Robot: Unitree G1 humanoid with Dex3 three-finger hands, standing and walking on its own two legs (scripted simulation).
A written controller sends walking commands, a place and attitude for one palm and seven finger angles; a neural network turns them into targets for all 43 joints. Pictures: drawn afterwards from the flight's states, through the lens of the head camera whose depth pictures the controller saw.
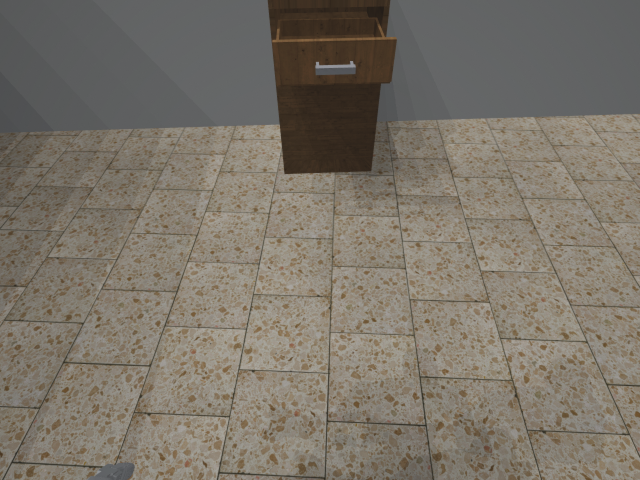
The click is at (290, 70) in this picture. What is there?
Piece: drawer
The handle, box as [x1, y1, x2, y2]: [315, 61, 355, 74]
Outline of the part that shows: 355,66 352,61 350,61 349,65 319,65 318,62 316,62 315,71 316,74 355,73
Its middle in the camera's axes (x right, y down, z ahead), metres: +0.04 -0.56 +1.26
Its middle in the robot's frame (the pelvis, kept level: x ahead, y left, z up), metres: +1.31 +0.01 -0.08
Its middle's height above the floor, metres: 0.69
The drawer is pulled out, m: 0.30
